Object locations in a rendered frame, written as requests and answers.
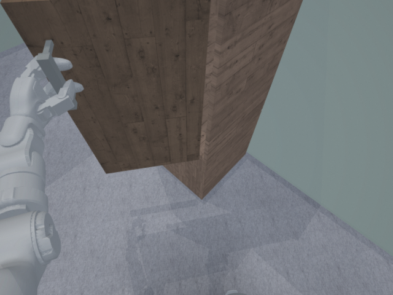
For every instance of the handle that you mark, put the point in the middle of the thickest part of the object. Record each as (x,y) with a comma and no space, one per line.
(51,70)

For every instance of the robot left upper arm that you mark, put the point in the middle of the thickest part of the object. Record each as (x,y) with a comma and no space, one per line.
(28,242)

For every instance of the cupboard door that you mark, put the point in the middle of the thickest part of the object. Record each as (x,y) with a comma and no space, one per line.
(142,64)

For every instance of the robot left forearm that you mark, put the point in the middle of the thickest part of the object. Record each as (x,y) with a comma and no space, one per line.
(22,167)

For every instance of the robot left hand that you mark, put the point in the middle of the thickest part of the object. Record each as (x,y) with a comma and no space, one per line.
(28,98)

